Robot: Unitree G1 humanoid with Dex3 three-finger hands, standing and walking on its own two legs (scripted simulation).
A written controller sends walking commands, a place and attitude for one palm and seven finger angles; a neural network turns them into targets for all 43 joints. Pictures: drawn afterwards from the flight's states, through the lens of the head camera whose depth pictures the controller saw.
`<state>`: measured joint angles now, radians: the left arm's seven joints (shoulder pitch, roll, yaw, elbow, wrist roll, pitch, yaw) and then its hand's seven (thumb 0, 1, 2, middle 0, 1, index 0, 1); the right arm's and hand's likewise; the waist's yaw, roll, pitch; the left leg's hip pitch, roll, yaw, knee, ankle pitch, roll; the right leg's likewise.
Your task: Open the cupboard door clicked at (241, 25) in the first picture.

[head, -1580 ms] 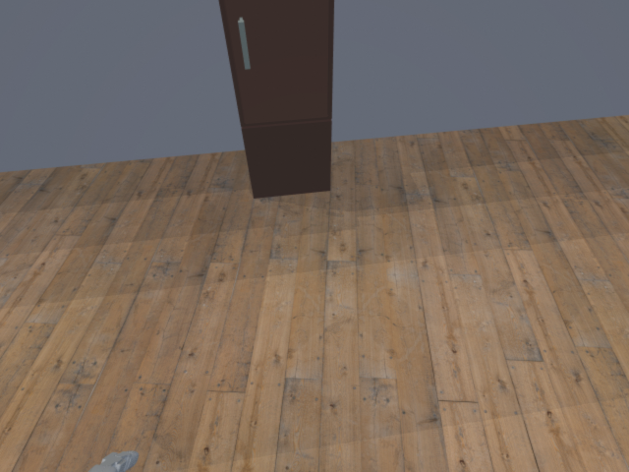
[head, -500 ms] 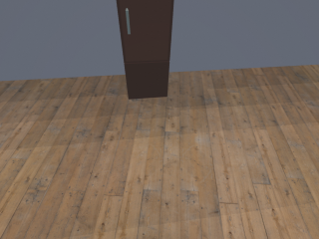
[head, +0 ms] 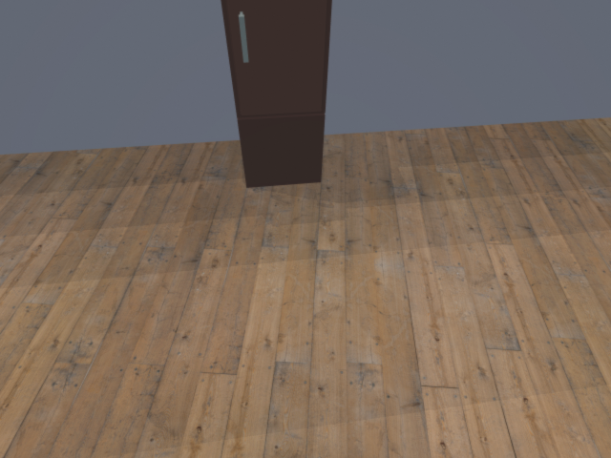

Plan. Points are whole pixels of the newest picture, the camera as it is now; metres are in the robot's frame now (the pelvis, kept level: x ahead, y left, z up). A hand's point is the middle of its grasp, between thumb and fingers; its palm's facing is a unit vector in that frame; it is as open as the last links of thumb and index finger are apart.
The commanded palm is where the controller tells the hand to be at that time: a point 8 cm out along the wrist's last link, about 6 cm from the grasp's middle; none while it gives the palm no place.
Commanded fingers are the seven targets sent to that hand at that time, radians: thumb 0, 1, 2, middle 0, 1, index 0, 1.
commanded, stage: walk to a spot facing it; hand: left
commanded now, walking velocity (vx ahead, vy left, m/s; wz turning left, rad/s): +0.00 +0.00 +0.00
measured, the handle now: (243, 37) +1.41 +0.31 -0.04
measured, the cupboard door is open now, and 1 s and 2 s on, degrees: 0 0 0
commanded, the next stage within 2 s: turn to face it in 1.46 s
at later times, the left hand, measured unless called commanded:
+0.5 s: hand out of the picture +0.05 +0.20 -0.20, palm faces -0.06 -0.99 -0.13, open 7.4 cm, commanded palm none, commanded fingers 0.00 0.90 0.90 -0.20 -0.30 -0.20 -0.30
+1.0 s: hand (252, 320) +0.39 +0.13 -0.18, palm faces -0.06 -0.97 -0.22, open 7.2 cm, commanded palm none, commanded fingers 0.00 0.90 0.90 -0.20 -0.30 -0.20 -0.30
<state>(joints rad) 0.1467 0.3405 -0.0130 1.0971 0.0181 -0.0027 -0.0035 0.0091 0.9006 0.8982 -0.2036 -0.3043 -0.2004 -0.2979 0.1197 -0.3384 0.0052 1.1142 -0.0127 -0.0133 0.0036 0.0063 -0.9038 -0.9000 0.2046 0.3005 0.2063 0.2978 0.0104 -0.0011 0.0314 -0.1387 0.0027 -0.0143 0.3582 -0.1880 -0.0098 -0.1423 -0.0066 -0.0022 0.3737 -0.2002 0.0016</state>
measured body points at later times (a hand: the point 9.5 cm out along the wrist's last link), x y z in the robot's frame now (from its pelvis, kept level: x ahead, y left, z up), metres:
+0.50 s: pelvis +0.09 +0.02 -0.01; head +0.10 +0.05 +0.44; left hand +0.06 +0.25 -0.18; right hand +0.03 -0.21 -0.16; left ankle +0.01 +0.13 -0.75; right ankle +0.02 -0.10 -0.69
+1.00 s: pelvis +0.30 -0.05 -0.01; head +0.31 -0.05 +0.44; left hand +0.39 +0.18 -0.16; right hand +0.27 -0.28 -0.17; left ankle +0.31 +0.10 -0.66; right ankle +0.33 -0.12 -0.75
